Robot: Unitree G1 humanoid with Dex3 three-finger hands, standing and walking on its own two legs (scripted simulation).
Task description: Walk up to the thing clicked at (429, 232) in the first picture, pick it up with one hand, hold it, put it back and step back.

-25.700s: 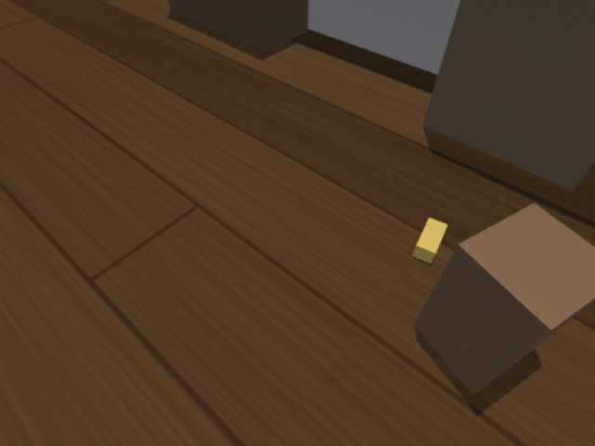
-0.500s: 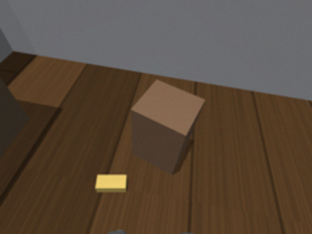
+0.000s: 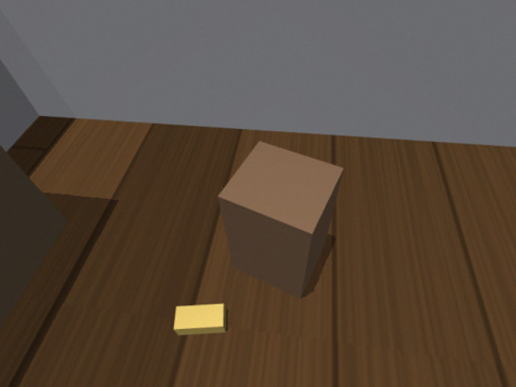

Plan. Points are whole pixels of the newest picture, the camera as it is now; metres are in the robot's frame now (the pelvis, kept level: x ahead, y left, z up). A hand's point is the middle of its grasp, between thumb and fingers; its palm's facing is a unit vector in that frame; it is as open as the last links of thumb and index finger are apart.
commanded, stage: walk up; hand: left
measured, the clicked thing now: (200, 319) +0.45 +0.25 -0.73
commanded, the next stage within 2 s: stand in 0.92 s
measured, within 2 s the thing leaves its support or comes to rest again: neither
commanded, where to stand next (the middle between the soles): +0.07 +0.01 m, yaw +2 degrees
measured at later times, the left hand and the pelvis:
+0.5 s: hand out of the picture +0.10 +0.25 -0.14, palm faces +0.00 -0.94 -0.33, open 7.4 cm; pelvis +0.01 +0.00 +0.02, yaw +1 degrees
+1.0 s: hand out of the picture +0.10 +0.26 -0.14, palm faces +0.02 -0.94 -0.33, open 7.4 cm; pelvis +0.02 +0.00 +0.02, yaw +2 degrees
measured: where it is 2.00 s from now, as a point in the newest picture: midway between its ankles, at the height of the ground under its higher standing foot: outside the picture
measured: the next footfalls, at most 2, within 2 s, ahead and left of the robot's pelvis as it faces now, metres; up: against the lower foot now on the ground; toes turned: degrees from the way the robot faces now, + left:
none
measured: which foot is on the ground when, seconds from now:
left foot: down 0.00-1.00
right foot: down 0.00-1.00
